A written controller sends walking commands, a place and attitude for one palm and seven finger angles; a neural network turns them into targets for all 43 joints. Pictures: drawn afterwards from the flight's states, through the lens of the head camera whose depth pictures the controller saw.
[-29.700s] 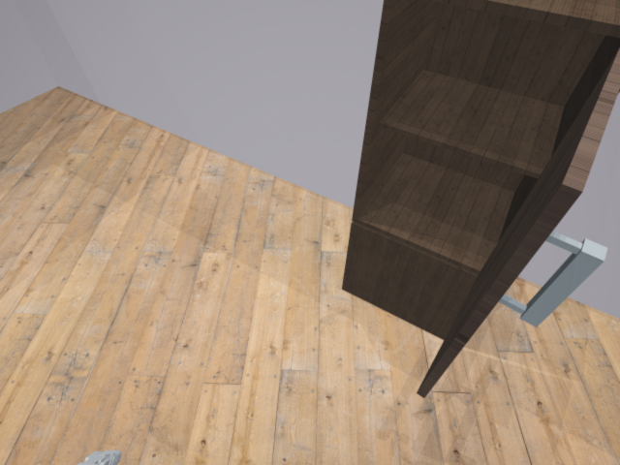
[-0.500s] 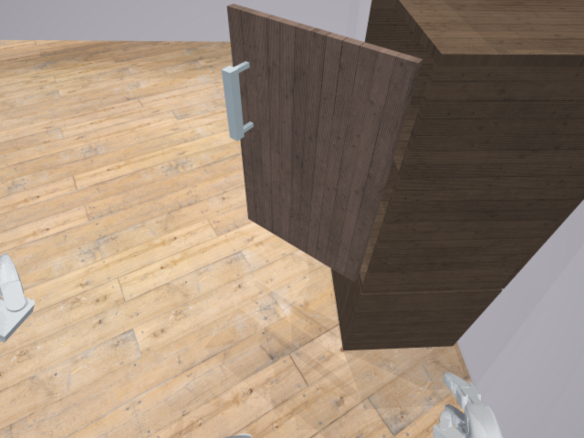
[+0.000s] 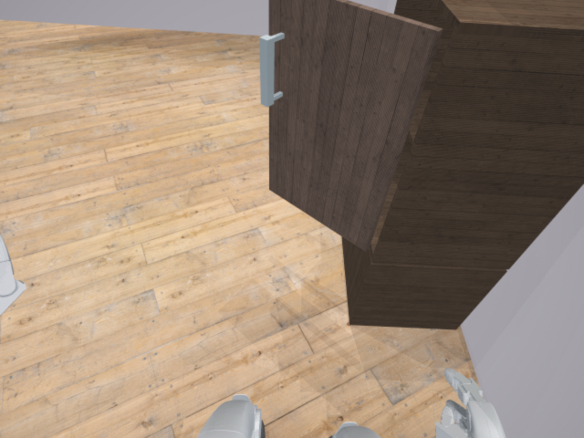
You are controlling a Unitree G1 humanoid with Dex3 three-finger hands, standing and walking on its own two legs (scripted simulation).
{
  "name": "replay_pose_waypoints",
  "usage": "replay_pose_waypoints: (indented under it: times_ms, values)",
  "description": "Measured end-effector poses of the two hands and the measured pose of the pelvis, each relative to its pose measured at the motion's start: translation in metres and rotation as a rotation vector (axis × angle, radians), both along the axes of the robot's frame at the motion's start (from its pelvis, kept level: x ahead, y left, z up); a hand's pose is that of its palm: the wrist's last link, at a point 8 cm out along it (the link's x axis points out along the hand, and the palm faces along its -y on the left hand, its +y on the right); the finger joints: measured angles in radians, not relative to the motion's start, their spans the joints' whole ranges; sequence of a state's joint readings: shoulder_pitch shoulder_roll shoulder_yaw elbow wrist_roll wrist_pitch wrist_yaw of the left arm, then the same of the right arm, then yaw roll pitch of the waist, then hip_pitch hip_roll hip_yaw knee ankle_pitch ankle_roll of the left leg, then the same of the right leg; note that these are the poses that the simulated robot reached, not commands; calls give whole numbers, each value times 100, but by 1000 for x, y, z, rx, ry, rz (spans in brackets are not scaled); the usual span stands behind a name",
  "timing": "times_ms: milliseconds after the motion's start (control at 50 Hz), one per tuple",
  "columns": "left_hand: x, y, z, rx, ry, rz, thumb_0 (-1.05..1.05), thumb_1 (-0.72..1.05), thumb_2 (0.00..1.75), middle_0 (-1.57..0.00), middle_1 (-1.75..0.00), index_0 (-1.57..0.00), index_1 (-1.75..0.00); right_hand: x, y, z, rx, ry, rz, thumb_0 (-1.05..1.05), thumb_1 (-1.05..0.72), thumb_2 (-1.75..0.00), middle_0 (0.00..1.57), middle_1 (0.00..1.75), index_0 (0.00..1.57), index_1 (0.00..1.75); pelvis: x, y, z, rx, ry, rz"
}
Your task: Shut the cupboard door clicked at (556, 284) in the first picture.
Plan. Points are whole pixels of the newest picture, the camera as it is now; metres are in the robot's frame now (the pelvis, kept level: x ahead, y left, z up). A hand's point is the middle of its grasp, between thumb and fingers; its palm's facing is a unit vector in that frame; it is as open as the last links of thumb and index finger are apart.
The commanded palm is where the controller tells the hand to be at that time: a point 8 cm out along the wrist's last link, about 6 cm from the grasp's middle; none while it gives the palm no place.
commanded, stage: stop stepping back and stand still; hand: left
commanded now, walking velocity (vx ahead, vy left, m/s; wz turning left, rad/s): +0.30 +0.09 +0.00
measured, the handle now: (273, 70) +0.86 +0.09 +0.10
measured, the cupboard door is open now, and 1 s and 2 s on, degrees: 51 51 51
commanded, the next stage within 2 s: let the arm hang, fingers relaxed in 0.80 s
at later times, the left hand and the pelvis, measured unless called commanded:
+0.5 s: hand out of the picture +0.08 +0.29 +0.23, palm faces +0.45 -0.81 -0.38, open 7.4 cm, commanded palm +0.04 +0.32 +0.21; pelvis -0.13 +0.04 +0.03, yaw -7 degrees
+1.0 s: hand (7, 422) +0.12 +0.29 +0.08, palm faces +0.17 -0.86 -0.48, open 7.4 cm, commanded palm none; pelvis -0.12 +0.05 +0.02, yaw -4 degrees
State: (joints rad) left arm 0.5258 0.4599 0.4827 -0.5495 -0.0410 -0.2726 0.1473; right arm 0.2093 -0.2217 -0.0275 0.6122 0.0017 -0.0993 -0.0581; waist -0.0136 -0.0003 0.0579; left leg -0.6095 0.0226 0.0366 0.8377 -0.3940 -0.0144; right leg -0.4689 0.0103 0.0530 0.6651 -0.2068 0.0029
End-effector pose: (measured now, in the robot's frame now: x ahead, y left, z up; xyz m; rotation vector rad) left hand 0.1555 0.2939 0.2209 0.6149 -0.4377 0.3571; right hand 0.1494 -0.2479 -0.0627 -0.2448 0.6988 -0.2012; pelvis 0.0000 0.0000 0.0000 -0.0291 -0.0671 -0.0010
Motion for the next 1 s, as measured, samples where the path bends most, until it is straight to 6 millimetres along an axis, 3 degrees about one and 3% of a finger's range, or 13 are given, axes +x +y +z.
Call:
replay_pose_waypoints:
  times_ms: [80,180,280,320,380,440,500,600,680,800,900,940,1000]
  values:
    - [-27,18,-6,-82,-38,33,1,89,90,-21,-30,-22,-30,-30,10,0,-29,36,-15,1,-91,-89,21,30,20,30,-20,18,1,25,-2,-82]
    - [-29,40,-8,-184,-95,44,1,89,90,-21,-30,-21,-30,-80,31,5,4,-19,-60,1,-91,-89,21,30,20,30,-58,29,3,-25,-40,-56]
    - [-55,25,-4,-220,10,-16,2,89,90,-20,-30,-21,-30,-129,48,19,76,13,-72,1,-91,-89,21,30,20,30,-83,26,26,-32,2,-60]
    - [-74,15,4,-172,43,-47,2,89,90,-20,-30,-21,-30,-143,49,21,78,24,-66,1,-91,-89,21,30,21,30,-93,24,29,-17,26,-66]
    - [-101,8,14,-54,26,-83,2,89,90,-21,-30,-21,-30,-158,42,9,63,42,-48,1,-90,-89,21,30,21,30,-116,24,19,22,49,-97]
    - [-117,20,24,-57,-13,-58,1,89,90,-21,-30,-21,-30,-178,35,6,46,105,-70,1,-90,-89,21,30,21,30,-129,29,25,14,34,-102]
    - [-120,38,18,-118,8,12,1,89,90,-21,-30,-21,-30,-194,28,12,30,112,-112,1,-91,-89,21,30,21,30,-134,35,34,36,41,-116]
    - [-110,49,-5,-206,75,41,1,89,90,-21,-30,-21,-30,-207,25,18,-31,95,-146,1,-91,-89,21,30,20,30,-140,49,35,48,48,-102]
    - [-104,47,-15,-202,63,-37,2,89,90,-20,-30,-21,-30,-204,31,18,-74,61,-168,1,-91,-90,21,30,20,30,-141,62,21,33,44,-96]
    - [-96,46,5,-82,71,-80,2,89,90,-21,-30,-21,-30,-196,60,20,16,45,-147,1,-91,-90,20,30,20,30,-140,59,28,26,39,-112]
    - [-92,39,11,-10,102,-45,1,89,90,-21,-30,-21,-30,-184,71,3,101,65,-105,1,-91,-89,21,30,20,30,-129,50,24,26,50,-123]
    - [-80,38,-17,-36,211,-35,1,90,90,-20,-30,-21,-30,-178,70,-12,144,92,-72,1,-90,-89,21,30,20,30,-126,49,21,18,61,-104]
    - [-64,35,-110,-211,572,14,0,90,90,-20,-30,-20,-30,-174,66,-36,164,196,-36,1,-91,-89,21,30,20,30,-123,53,17,24,74,-76]
